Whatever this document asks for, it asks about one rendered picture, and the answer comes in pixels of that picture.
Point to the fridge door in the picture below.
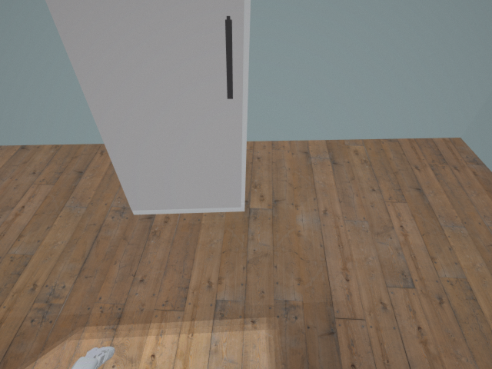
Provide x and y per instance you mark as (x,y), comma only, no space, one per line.
(154,75)

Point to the handle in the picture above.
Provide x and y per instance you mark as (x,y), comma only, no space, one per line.
(228,33)

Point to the left robot hand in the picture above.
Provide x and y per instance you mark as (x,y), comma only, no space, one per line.
(94,358)

